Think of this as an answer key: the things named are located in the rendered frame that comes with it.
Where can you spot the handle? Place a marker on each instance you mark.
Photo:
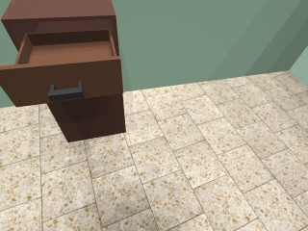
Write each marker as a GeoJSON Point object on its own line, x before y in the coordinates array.
{"type": "Point", "coordinates": [64, 94]}

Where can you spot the cabinet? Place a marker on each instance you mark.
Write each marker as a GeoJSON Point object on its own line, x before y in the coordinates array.
{"type": "Point", "coordinates": [79, 119]}

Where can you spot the drawer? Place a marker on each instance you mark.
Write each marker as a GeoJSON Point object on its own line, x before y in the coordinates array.
{"type": "Point", "coordinates": [63, 59]}

